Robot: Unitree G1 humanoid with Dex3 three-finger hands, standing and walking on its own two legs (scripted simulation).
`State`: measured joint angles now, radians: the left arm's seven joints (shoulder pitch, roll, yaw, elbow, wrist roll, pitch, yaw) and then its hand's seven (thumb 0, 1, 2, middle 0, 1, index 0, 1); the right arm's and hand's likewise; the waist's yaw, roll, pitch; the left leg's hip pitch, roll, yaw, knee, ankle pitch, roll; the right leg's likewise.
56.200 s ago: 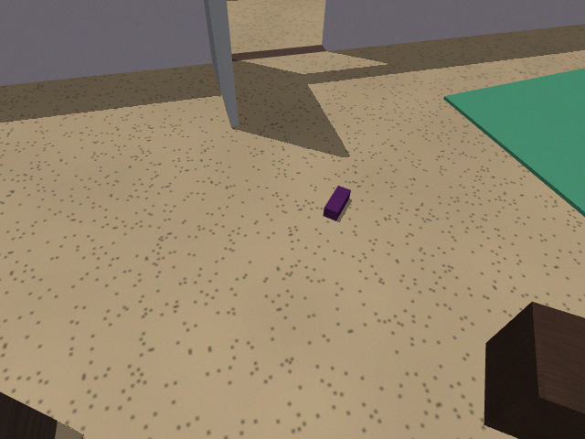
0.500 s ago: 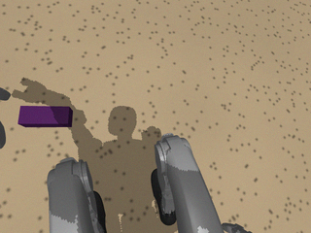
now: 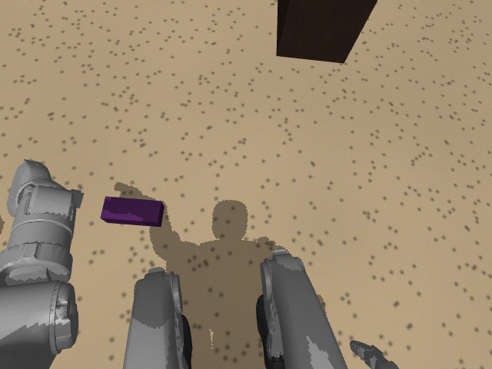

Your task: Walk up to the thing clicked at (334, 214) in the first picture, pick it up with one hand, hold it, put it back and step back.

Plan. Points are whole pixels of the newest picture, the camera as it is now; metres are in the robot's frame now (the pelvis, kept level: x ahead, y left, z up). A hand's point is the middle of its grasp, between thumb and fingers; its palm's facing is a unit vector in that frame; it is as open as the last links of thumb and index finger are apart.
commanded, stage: go down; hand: left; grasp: from above
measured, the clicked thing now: (133, 212) +0.50 +0.25 -0.49
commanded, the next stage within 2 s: rest palm in 0.38 s
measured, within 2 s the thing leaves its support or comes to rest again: neither
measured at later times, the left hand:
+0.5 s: hand (46, 241) +0.33 +0.24 +0.00, palm faces +0.04 -0.90 -0.43, open 12.5 cm
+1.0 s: hand (85, 211) +0.42 +0.26 -0.18, palm faces +0.00 -0.58 -0.82, open 14.5 cm
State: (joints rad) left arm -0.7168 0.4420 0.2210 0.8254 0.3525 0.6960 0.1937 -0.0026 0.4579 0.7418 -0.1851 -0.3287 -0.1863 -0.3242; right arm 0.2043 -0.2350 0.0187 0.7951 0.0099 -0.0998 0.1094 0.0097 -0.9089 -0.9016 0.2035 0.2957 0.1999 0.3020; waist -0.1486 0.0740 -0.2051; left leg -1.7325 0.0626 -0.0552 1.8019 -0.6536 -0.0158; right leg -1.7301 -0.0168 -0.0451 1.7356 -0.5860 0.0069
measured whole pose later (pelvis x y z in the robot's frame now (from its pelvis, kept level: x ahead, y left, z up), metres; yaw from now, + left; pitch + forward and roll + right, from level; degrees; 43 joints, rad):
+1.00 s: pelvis +0.00 +0.00 -0.02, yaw +1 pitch +38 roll -4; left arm -1.03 0.44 0.31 1.51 0.48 0.37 0.63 -0.01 -0.57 1.04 -0.08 -0.94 -0.02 -1.00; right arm 0.18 -0.26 0.01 0.83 -0.12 -0.16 0.11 0.01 -0.91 -0.90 0.21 0.30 0.20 0.30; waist -0.19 0.01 -0.20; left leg -1.87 0.03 -0.07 1.86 -0.66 -0.02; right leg -1.86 -0.04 -0.05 1.81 -0.61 0.01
